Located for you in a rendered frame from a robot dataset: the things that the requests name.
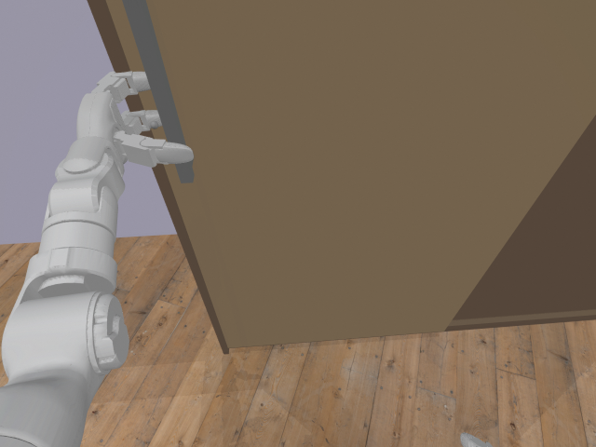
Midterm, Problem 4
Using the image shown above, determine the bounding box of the left robot upper arm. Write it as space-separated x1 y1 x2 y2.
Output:
0 291 129 447

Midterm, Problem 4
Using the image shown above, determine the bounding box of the wardrobe door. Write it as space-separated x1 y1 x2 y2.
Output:
453 116 596 320
106 0 596 348

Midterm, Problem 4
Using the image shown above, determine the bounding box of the handle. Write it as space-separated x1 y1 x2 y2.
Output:
122 0 195 183

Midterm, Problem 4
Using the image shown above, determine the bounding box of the left robot forearm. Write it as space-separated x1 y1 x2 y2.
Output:
1 137 125 379

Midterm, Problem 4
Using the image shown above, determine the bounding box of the robot left hand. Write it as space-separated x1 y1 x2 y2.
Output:
76 71 194 168

